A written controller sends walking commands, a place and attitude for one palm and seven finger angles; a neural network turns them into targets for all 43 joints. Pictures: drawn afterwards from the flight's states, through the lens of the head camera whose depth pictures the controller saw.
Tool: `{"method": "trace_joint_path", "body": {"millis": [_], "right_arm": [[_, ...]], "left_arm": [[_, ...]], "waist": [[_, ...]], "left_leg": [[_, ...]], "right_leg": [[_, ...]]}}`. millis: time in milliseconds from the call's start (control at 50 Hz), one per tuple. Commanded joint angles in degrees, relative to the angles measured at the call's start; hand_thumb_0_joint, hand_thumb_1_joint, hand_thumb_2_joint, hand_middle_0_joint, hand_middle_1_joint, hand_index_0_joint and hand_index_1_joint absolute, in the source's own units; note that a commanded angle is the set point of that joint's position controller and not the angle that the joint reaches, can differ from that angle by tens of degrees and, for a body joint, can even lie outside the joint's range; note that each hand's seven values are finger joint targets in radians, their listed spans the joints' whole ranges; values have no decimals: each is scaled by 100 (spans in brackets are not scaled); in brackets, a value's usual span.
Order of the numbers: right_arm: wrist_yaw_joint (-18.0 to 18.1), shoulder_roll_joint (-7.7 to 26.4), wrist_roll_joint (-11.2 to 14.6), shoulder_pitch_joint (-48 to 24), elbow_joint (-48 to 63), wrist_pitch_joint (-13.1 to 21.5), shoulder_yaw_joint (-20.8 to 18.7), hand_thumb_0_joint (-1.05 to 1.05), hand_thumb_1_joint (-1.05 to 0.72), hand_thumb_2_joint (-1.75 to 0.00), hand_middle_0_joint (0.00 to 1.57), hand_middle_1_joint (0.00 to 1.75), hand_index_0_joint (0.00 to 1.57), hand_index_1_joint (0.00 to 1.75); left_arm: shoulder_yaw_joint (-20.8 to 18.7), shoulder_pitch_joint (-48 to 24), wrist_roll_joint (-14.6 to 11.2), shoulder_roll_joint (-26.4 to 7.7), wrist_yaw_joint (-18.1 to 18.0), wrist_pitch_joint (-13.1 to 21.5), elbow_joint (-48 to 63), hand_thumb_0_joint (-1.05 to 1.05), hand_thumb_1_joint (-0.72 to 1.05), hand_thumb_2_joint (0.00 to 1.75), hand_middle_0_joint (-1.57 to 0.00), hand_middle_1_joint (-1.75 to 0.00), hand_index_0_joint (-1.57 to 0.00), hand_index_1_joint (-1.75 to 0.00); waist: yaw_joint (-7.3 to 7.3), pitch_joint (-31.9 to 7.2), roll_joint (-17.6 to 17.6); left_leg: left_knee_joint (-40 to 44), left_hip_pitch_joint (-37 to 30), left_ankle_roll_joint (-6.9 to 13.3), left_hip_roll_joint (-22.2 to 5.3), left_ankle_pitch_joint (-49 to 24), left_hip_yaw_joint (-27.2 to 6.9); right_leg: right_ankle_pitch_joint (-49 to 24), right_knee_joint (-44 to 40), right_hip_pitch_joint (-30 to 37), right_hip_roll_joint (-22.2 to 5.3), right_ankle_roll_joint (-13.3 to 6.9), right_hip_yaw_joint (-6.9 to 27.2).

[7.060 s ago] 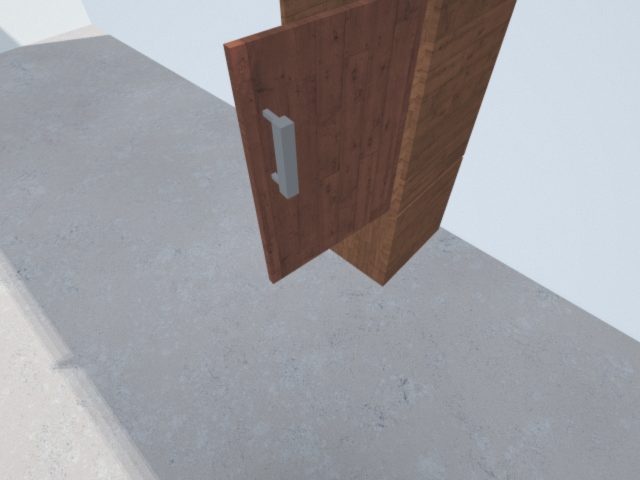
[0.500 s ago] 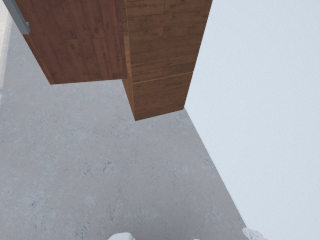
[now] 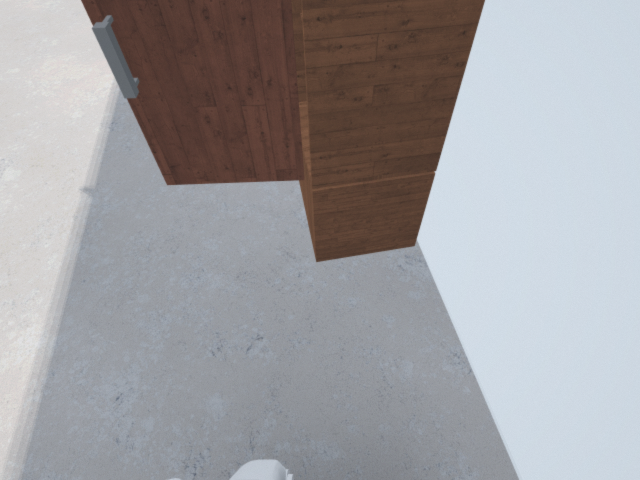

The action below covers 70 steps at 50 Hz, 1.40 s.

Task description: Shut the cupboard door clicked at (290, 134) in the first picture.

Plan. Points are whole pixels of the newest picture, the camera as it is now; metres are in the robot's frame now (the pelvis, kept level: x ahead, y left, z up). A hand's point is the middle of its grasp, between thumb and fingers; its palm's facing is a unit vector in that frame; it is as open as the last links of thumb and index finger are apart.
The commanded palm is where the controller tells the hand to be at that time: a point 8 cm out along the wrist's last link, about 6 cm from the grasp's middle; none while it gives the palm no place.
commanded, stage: take the last steps up to it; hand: left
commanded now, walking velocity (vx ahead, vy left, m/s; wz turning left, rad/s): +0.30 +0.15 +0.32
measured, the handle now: (120, 57) +0.89 +0.47 +0.06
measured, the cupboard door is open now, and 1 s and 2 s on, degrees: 81 81 81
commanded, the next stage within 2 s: come to a stop and stand still in 1.36 s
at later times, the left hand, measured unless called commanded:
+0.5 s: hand out of the picture +0.12 +0.26 -0.16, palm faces +0.12 -0.97 -0.21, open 7.4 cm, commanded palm none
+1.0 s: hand (155, 443) +0.19 +0.26 -0.17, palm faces +0.23 -0.95 -0.19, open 7.3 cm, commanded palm none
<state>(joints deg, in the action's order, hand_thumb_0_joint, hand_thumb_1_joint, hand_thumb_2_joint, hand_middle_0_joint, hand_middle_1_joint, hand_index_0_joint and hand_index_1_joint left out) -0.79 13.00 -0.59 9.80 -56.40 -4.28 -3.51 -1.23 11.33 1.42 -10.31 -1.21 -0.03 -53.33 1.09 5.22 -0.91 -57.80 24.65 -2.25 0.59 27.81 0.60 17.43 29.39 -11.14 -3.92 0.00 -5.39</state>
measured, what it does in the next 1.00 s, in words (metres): walks ahead: left foot, then right foot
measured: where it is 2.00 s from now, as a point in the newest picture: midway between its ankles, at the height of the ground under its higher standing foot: (277, 385)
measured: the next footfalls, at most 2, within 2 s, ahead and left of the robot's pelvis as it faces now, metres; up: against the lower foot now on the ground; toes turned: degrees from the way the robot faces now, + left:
left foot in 0.20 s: +0.06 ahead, +0.14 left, +0.00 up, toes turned +9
right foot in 0.62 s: +0.24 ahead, -0.05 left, +0.00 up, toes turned -1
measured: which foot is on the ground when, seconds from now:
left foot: up 0.00-0.18, down 0.20-0.64, up 0.66-1.00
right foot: down 0.00-0.20, up 0.22-0.60, down 0.62-1.00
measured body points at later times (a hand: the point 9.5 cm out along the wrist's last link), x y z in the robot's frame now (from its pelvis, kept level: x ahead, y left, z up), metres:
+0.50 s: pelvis +0.07 +0.06 +0.01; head +0.09 +0.06 +0.46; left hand +0.11 +0.31 -0.14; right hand +0.08 -0.17 -0.15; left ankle +0.02 +0.13 -0.74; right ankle +0.14 -0.07 -0.69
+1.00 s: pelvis +0.25 +0.09 +0.01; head +0.28 +0.10 +0.45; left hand +0.18 +0.31 -0.15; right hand +0.36 -0.13 -0.14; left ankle +0.31 +0.25 -0.71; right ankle +0.20 -0.05 -0.74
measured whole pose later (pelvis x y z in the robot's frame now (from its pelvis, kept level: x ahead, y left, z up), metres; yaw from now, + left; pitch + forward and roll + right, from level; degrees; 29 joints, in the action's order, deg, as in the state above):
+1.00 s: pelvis +0.25 +0.09 +0.01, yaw +9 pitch +1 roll +0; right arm -2.3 11.4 -1.5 10.4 -58.4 0.8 -3.1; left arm -3.1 19.8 1.7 -9.5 0.2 3.6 -62.9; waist -2.1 2.9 0.7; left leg -35.1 25.9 -1.5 -5.0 12.3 5.0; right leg 17.1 20.5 -3.7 -5.1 1.9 -9.2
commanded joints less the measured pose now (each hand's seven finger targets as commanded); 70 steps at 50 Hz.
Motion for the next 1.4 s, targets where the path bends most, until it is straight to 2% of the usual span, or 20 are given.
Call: {"method": "trace_joint_path", "body": {"millis": [0,80,140,160,180,220,300,500,560,580,620,660,760,920,1000,1040,1060,1140,1300,1380], "right_arm": [[-30,216,-5,-396,450,221,-3,0,-90,-90,20,30,20,30],[-110,247,-28,-532,524,321,2,0,-90,-90,20,30,20,30],[-79,322,-47,229,302,413,2,0,-90,-90,20,30,20,30],[-18,664,-59,761,160,454,-75,0,-90,-90,20,30,20,30],[47,1252,-148,1341,58,477,-229,0,-90,-90,20,30,20,30],[151,1237,-112,1580,2,464,-185,0,-90,-90,20,30,20,30],[191,691,-102,807,150,655,7,0,-90,-90,20,30,20,30],[155,529,-101,1449,-348,718,63,0,-90,-90,20,30,20,30],[166,436,-89,1364,-432,698,94,0,-90,-90,20,30,20,30],[160,354,-46,1299,-427,713,105,0,-90,-90,20,30,20,30],[88,154,12,1337,-129,714,91,0,-90,-90,20,30,20,30],[68,334,-52,796,-176,669,0,0,-90,-90,20,30,20,30],[-52,-218,-104,946,-336,480,58,0,-90,-90,20,30,20,30],[-176,-213,-78,4,138,634,66,0,-90,-90,20,30,20,30],[-85,261,-109,854,-126,742,-3,0,-90,-90,20,30,20,30],[90,1251,-184,2170,-378,757,-246,0,-90,-90,20,30,20,30],[163,1232,-153,2230,-404,700,-222,0,-90,-90,20,30,20,30],[189,471,-114,848,-75,778,37,0,-90,-90,20,30,20,30],[165,479,-124,870,-224,770,26,0,-90,-90,20,30,20,30],[120,215,-39,700,-240,713,102,0,-90,-90,20,30,20,30]], "left_arm": [[-366,564,5,-1232,-34,145,127,0,90,90,-20,-30,-20,-30],[-489,749,40,-1424,43,191,-67,0,90,90,-20,-30,-20,-30],[-516,337,0,-1404,103,150,-62,0,90,90,-20,-30,-20,-30],[-477,182,-43,-1179,149,105,25,0,90,90,-20,-30,-20,-30],[-387,86,-88,-732,207,72,227,0,90,90,-20,-30,-20,-30],[-304,-641,-26,-700,213,103,472,0,90,90,-20,-30,-20,-30],[-293,-123,23,-616,276,59,16,0,90,90,-20,-30,-20,-30],[-165,-628,9,-414,256,133,159,0,90,90,-20,-30,-20,-30],[-241,-65,12,-485,237,182,-41,0,90,90,-20,-30,-20,-30],[-318,489,19,-668,217,230,-211,0,90,90,-20,-30,-20,-30],[-542,1823,15,-1597,119,299,-539,0,90,90,-20,-30,-20,-30],[-455,1202,-45,-1097,34,313,-381,0,90,90,-20,-30,-20,-30],[-288,722,-45,-465,56,467,-379,0,90,90,-20,-30,-20,-30],[-381,1029,26,-855,113,476,-730,0,90,90,-20,-30,-20,-30],[-379,864,-12,-840,134,373,-743,0,90,90,-20,-30,-20,-30],[-243,858,-64,-333,164,362,-469,0,90,90,-20,-30,-20,-30],[-225,425,-43,-358,141,355,-308,0,90,90,-20,-30,-20,-30],[-232,434,20,-256,209,203,-467,0,90,90,-20,-30,-20,-30],[-180,257,14,-74,221,151,-292,0,90,90,-20,-30,-20,-30],[-318,1035,41,-658,155,243,-501,0,90,90,-20,-30,-20,-30]], "waist": [[-389,-546,1022],[-481,-389,1107],[-9,-427,673],[259,-601,-256],[478,-715,-2053],[505,-356,-1109],[-36,-90,-482],[43,32,-384],[-267,0,-77],[-514,-181,195],[-865,-900,2023],[-623,-135,936],[-132,-93,716],[-378,-306,967],[150,-482,519],[604,-1300,-1785],[659,-1099,-1219],[10,-185,-834],[-146,-299,-300],[-604,-480,607]], "left_leg": [[764,292,-89,-127,-140,212],[1664,48,-5,-200,-131,342],[3145,-1608,105,-8,-962,602],[3644,-2496,341,-372,-652,-51],[4303,-3052,984,-1837,-94,-2199],[4678,-2567,1647,-2237,-161,-2539],[4845,-1662,1291,-1487,-702,-1491],[4693,-1767,1401,-1344,-1821,-804],[4014,-1216,1118,-1064,-1798,-521],[3236,-701,925,-752,-1744,-250],[235,1133,413,237,692,421],[-811,1341,374,-434,-186,-312],[-42,630,65,-695,-1433,65],[2265,195,48,-436,-1536,548],[3200,-1875,227,-183,-1647,804],[3995,-3592,1144,-2251,-1625,-1973],[4164,-3475,1450,-2502,-1909,-2103],[4679,-1330,1097,-1965,-1270,-845],[4550,-1313,1210,-1602,-1867,-58],[2883,-305,525,-680,-932,658]], "right_leg": [[-2618,-1039,921,-1511,-745,956],[-869,-1251,800,-1808,-796,1151],[258,-676,-356,-1467,-384,564],[666,322,-1158,-1025,-92,106],[1697,2147,-2416,-121,280,-609],[1589,3624,-3126,-267,79,235],[293,3628,-2568,-389,60,364],[-18,1104,-1528,-89,105,-48],[-426,188,-196,101,24,-153],[-439,-156,808,-37,-72,156],[709,-1689,2529,-2498,-1087,3464],[1339,-2015,1091,-2274,-1128,3084],[-609,-2160,7,-1437,-679,847],[-1560,-1582,659,-1409,-699,450],[-1536,-201,-273,-986,-380,11],[1595,2895,-2194,172,16,-521],[1648,3900,-2661,37,-111,88],[453,3844,-2259,-480,-69,399],[-61,1139,-998,-84,-22,-98],[-443,-488,942,-407,-263,691]]}}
